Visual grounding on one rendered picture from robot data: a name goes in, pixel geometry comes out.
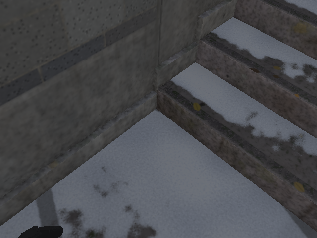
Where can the left robot hand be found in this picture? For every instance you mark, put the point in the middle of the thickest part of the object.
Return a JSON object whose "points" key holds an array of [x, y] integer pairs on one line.
{"points": [[42, 232]]}

